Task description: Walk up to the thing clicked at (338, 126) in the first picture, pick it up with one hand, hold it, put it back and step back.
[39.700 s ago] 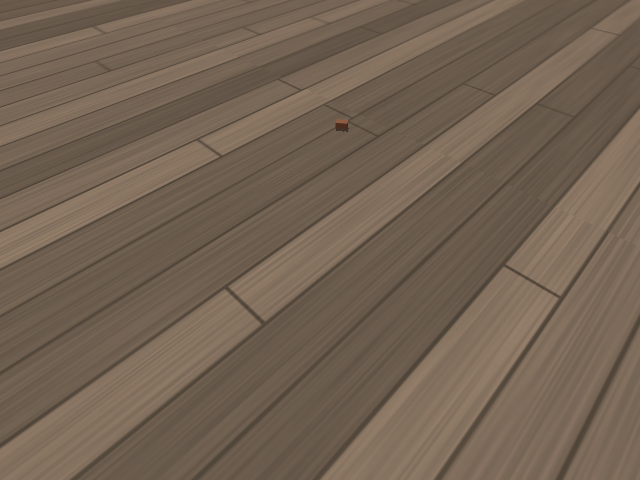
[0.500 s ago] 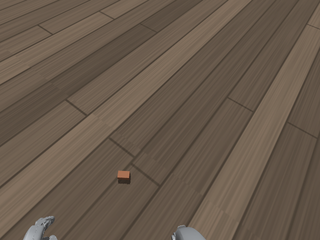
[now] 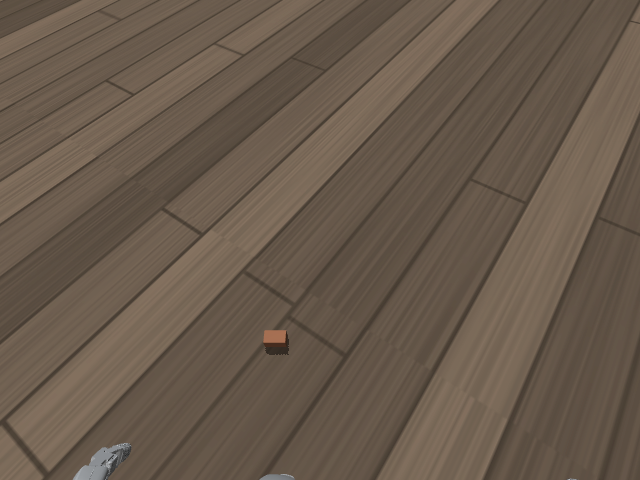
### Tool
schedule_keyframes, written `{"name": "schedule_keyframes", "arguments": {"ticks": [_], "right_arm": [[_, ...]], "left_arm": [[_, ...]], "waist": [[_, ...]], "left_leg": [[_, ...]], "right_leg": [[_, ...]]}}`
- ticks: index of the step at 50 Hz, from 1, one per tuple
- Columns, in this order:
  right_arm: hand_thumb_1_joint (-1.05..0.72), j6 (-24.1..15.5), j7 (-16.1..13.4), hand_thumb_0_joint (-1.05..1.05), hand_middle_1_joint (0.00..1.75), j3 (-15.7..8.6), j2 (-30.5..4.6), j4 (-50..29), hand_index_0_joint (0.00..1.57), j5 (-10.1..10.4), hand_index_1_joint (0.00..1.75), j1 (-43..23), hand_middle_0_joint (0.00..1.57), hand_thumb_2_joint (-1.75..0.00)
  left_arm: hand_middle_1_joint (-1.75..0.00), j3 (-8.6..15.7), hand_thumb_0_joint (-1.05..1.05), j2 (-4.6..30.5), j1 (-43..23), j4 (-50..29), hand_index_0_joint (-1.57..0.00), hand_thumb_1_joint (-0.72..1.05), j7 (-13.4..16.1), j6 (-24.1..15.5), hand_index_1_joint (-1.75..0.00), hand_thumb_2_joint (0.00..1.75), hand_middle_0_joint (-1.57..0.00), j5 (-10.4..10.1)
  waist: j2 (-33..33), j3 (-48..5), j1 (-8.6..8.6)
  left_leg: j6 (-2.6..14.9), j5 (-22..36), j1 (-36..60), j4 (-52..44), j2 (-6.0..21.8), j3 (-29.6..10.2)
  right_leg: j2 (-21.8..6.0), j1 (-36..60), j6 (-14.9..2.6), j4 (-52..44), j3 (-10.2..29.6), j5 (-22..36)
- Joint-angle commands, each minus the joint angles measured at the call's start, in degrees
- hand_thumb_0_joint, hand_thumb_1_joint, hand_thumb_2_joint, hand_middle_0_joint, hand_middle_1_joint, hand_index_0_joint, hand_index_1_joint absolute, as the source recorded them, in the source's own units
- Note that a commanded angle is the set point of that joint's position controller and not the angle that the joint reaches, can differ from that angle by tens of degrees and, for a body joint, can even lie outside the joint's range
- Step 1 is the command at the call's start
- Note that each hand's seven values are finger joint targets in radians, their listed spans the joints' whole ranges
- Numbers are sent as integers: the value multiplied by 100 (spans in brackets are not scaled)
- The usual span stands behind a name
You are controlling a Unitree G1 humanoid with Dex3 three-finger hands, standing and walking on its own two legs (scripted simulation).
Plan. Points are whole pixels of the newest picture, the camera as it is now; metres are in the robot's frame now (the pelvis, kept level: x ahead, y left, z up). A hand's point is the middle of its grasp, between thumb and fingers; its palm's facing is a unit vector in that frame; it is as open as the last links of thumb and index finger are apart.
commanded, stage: step back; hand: left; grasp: from above
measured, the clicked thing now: (275, 338) +0.58 +0.21 -0.75
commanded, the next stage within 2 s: none
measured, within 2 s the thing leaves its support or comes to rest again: neither
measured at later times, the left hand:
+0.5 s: hand out of the picture -0.07 +0.26 -0.16, palm faces -0.05 -0.91 -0.41, open 7.4 cm
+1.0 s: hand out of the picture -0.18 +0.23 -0.15, palm faces +0.05 -0.93 -0.37, open 7.4 cm
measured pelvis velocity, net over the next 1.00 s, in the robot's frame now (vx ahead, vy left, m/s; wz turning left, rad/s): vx -0.31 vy -0.03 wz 0.06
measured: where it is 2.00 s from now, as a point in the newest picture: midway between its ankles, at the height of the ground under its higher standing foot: outside the picture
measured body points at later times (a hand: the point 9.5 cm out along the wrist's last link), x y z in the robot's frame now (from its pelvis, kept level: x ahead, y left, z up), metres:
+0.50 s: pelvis -0.15 -0.02 -0.02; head -0.08 -0.02 +0.42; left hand -0.06 +0.31 -0.14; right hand -0.01 -0.33 -0.12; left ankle -0.03 +0.13 -0.73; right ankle -0.18 -0.14 -0.74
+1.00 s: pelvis -0.31 -0.03 -0.01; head -0.26 -0.02 +0.43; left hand -0.18 +0.28 -0.13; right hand -0.22 -0.34 -0.13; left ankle -0.29 +0.08 -0.73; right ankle -0.24 -0.15 -0.69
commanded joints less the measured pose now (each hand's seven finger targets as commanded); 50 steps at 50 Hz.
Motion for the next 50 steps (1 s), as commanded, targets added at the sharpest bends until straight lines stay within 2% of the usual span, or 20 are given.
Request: {"name": "schedule_keyframes", "arguments": {"ticks": [1,4,5,6,7,8,11,18,24,25,26,27,28,32,36,40,44,46,47,50], "right_arm": [[-90,-187,-70,0,30,-210,-748,-391,20,-57,30,304,20,-90],[-90,-244,-38,0,30,-363,-884,-198,20,-194,30,719,20,-90],[-90,-259,-32,0,30,-461,-1210,-265,20,-291,30,596,20,-90],[-90,-256,4,0,30,-566,-1728,-376,20,-326,30,272,20,-90],[-90,-243,43,0,30,-604,-2051,-457,20,-274,30,244,20,-90],[-90,-276,9,0,30,-590,-1884,-437,20,-266,30,56,20,-90],[-90,-287,-21,0,30,-378,-1227,-626,20,-262,30,-606,20,-90],[-90,-255,-39,0,30,-423,-1212,-626,20,-183,30,237,20,-90],[-90,-44,-4,0,30,-474,-1421,-823,20,-150,30,-256,20,-90],[-90,-13,7,0,30,-422,-1246,-830,20,-85,30,-263,20,-90],[-90,-9,1,0,30,-342,-932,-929,20,-41,30,-221,20,-90],[-90,-9,-92,0,30,-384,-942,-992,20,-28,30,-497,20,-90],[-90,-1,-129,0,30,-522,-1254,-907,20,-68,30,-423,20,-90],[-90,-75,-73,0,30,-311,-875,-416,20,-1,30,472,20,-90],[-90,-144,-99,0,30,-229,-805,-516,20,-57,30,234,20,-90],[-90,-187,-80,0,30,-260,-817,-537,20,-127,30,439,20,-90],[-90,-202,-24,0,30,-395,-955,-256,20,-181,30,950,20,-90],[-90,-165,8,0,30,-559,-1772,-412,20,-274,30,592,20,-90],[-90,-163,31,0,30,-592,-2093,-523,20,-280,30,387,20,-90],[-90,-204,-27,0,30,-374,-1344,-627,20,-353,30,-249,20,-90]], "left_arm": [[-30,400,0,1425,249,-465,-20,90,112,-38,-30,90,-20,-37],[-30,341,0,1468,-15,-583,-20,90,33,84,-30,90,-20,-134],[-30,294,0,1263,88,-614,-20,90,13,111,-30,90,-20,-145],[-30,264,0,1058,182,-622,-20,90,21,100,-30,90,-20,-169],[-30,391,0,1359,-211,-611,-20,90,108,97,-30,90,-20,-99],[-30,402,0,1456,-273,-544,-20,90,118,88,-30,90,-20,-61],[-30,427,0,1351,493,-239,-20,90,20,92,-30,90,-20,-182],[-30,395,0,1254,418,-316,-20,90,-35,12,-30,90,-20,-100],[-30,418,0,1211,1359,236,-20,90,-67,-60,-30,90,-20,-62],[-30,471,0,1407,1336,232,-20,90,-66,-85,-30,90,-20,4],[-30,600,0,1895,1231,131,-20,90,-72,-107,-30,90,-20,92],[-30,705,0,2490,758,-159,-20,90,-74,-65,-30,90,-20,69],[-30,703,0,2577,241,-356,-20,90,-32,-85,-30,90,-20,57],[-30,523,0,1519,-392,-442,-20,90,9,-109,-30,90,-20,27],[-30,455,0,1358,531,-399,-20,90,83,-104,-30,90,-20,56],[-30,468,0,1490,462,-532,-20,90,157,-45,-30,90,-20,1],[-30,350,0,1475,66,-664,-20,90,75,94,-30,90,-20,-101],[-30,264,0,1168,51,-710,-20,90,52,92,-30,90,-20,-182],[-30,404,0,1406,-283,-716,-20,90,117,94,-30,90,-20,-125],[-30,422,0,1351,70,-371,-20,90,61,134,-30,90,-20,-173]], "waist": [[-1370,-1583,103],[-1071,-1529,-179],[-302,-1445,-107],[1027,-1307,-56],[1260,-1114,-419],[1045,-870,-351],[662,-760,213],[867,-1252,-313],[1073,-1611,82],[680,-1448,69],[-795,-1191,43],[-1758,-872,316],[-1874,-364,193],[-1060,-652,-359],[-1085,-980,216],[-1303,-1460,202],[-752,-1603,-83],[1030,-1326,-49],[1366,-1112,-373],[514,-778,67]], "left_leg": [[13,174,-255,-2005,375,473],[163,2214,1038,-3643,367,648],[374,2453,1403,-3692,1074,-405],[936,2966,1709,-4021,2200,-1865],[1780,3126,547,-4118,2894,-2416],[1939,2795,207,-4159,2911,-2438],[1322,3338,600,-3753,1860,-576],[1596,3688,1967,-3237,1852,-442],[1060,2887,816,-2529,1575,-126],[710,2093,116,-2269,1249,-46],[320,591,-1099,-1285,344,134],[93,-582,-874,65,-192,158],[62,-565,-462,993,150,-282],[104,406,-764,1154,-353,-176],[-58,45,-1115,111,-203,74],[46,-114,-496,-1434,346,343],[331,1994,1021,-3530,431,460],[1261,2764,1328,-3837,2225,-1820],[2032,2842,190,-4080,2904,-2502],[1510,3288,28,-3783,2005,-869]], "right_leg": [[-1204,2117,-1029,-45,970,3179],[-904,948,-558,477,791,1939],[-488,53,-307,854,695,677],[501,-1069,-91,1799,268,-1446],[601,-595,26,2929,677,-2559],[416,-578,15,3562,891,-2301],[629,-928,-9,4071,920,-1482],[382,-878,395,2535,474,-1639],[91,1120,71,-891,-308,-146],[-73,1364,-61,-917,138,28],[-1106,1401,-425,-1227,1891,-254],[-2288,-208,-1409,-1756,3038,-674],[-2629,-1349,-1694,-2141,3532,-1045],[-959,100,-682,-903,635,1301],[-1130,1571,-914,-542,822,2130],[-1675,2014,-1129,-253,1184,2772],[-1170,867,-556,403,736,1607],[274,-881,-40,1765,-188,-1420],[343,-521,77,3058,381,-2562],[563,-595,-28,4149,893,-1761]]}}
